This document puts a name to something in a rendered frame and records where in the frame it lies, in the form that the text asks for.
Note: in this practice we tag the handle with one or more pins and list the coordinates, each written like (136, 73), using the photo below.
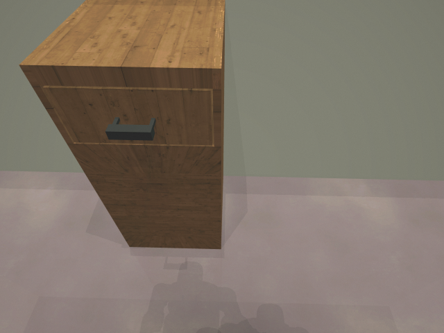
(130, 132)

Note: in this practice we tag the cabinet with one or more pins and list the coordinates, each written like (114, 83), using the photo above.
(158, 195)

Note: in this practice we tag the drawer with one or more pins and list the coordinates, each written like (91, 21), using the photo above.
(183, 115)

